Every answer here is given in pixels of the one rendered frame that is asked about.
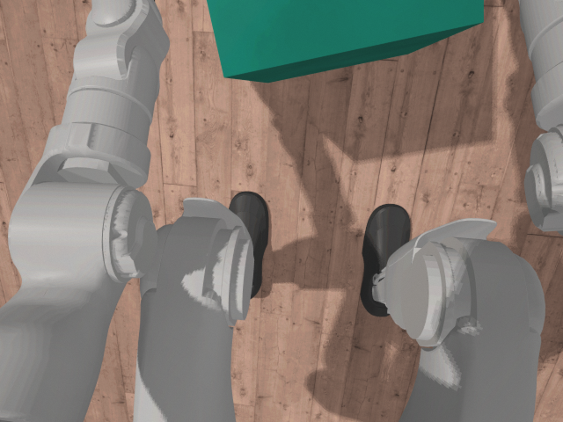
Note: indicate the robot right forearm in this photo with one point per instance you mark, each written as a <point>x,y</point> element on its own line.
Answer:
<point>542,24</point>

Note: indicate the robot left shin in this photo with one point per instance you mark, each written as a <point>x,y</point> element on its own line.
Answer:
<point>193,207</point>

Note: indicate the left robot upper arm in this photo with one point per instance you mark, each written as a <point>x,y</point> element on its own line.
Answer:
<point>76,245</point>

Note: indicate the robot left forearm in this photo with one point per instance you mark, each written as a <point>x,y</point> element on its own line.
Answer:
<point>110,102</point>

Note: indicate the right robot upper arm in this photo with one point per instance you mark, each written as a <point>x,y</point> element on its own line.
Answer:
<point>543,183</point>

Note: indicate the robot right foot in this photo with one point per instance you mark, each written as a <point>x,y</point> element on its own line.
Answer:
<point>388,229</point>

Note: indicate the carton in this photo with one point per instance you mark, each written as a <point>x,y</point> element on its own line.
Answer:
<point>272,40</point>

